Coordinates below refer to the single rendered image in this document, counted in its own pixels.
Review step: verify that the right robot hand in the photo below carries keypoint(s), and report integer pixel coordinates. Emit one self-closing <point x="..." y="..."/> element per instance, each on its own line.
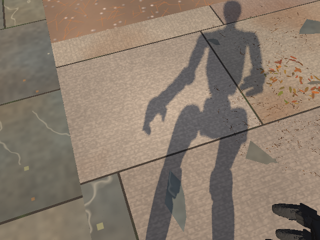
<point x="303" y="215"/>

